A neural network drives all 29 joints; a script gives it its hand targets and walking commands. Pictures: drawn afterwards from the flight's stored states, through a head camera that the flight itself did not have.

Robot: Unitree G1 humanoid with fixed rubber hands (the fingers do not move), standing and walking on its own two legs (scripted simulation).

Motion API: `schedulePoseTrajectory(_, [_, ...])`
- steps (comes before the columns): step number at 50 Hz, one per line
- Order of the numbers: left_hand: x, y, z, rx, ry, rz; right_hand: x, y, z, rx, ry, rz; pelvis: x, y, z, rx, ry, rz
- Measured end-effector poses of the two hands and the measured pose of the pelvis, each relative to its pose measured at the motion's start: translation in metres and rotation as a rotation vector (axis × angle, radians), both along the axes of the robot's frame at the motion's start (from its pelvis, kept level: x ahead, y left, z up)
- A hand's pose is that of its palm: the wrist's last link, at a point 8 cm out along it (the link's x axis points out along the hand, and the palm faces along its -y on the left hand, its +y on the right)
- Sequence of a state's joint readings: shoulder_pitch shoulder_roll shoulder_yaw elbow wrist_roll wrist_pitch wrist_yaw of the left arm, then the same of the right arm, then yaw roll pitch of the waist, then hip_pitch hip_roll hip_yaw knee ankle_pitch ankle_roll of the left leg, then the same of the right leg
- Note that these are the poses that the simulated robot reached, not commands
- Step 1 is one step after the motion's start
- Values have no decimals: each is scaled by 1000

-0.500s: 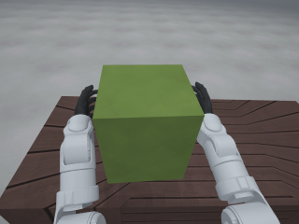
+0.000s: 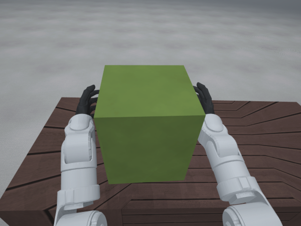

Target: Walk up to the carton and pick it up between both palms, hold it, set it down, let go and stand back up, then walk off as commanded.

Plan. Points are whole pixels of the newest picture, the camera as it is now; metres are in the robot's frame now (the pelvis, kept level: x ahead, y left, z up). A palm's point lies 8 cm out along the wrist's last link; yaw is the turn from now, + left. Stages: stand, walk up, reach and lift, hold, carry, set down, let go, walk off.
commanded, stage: hold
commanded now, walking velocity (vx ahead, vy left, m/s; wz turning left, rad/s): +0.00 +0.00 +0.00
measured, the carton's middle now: (146, 124) +0.37 +0.01 +0.14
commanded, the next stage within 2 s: none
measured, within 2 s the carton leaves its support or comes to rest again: neither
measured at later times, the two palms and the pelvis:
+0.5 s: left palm (85, 116) +0.35 +0.16 +0.18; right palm (205, 113) +0.36 -0.14 +0.18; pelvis +0.00 +0.00 +0.00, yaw +0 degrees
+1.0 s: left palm (85, 117) +0.35 +0.17 +0.18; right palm (205, 113) +0.36 -0.14 +0.18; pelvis +0.00 +0.00 +0.00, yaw +0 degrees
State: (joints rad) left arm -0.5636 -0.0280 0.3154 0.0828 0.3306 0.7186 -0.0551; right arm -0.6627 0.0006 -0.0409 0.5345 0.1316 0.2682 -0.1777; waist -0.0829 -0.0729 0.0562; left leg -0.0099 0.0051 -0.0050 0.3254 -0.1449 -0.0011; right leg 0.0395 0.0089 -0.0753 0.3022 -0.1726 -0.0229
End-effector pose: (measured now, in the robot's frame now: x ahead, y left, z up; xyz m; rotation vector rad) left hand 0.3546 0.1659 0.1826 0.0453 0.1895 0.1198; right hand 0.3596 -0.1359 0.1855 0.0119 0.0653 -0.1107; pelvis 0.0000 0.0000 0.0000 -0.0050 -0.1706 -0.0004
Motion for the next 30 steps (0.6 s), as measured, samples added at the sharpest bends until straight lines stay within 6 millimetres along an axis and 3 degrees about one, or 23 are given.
schedulePoseTrajectory(30, [-2, -1, -2, 8, -6, 13, 2, 0, 0, 0, -11, 11, 0, -2, 0, -1, 5, 4])
